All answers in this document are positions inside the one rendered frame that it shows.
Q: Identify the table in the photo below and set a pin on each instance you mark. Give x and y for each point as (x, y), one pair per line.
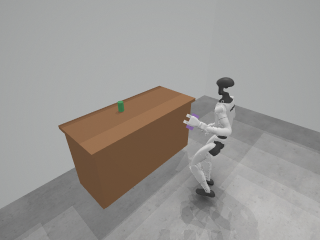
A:
(113, 151)

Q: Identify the right robot hand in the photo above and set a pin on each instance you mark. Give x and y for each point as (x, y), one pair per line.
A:
(211, 124)

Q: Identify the left robot thigh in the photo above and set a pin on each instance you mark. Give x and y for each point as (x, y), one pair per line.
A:
(204, 152)

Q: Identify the left robot forearm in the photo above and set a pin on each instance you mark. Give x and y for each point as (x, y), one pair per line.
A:
(214, 130)

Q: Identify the robot head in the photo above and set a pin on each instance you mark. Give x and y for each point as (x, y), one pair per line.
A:
(222, 83)

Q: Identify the left robot upper arm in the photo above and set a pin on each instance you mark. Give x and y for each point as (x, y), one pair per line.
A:
(220, 111)

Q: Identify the sponge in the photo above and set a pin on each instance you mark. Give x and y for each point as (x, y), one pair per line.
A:
(190, 127)

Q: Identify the left robot hand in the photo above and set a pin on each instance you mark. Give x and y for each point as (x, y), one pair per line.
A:
(193, 122)

